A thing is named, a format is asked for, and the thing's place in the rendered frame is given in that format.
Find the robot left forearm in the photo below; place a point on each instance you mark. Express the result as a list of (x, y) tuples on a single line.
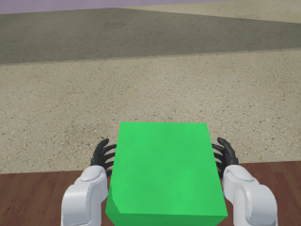
[(82, 202)]

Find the robot right forearm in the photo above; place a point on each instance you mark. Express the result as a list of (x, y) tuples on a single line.
[(253, 204)]

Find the robot left hand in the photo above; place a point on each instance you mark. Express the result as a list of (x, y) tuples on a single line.
[(100, 156)]

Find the robot right hand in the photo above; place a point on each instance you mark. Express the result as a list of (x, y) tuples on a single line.
[(227, 159)]

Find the carton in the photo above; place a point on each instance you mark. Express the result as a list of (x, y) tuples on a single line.
[(165, 174)]

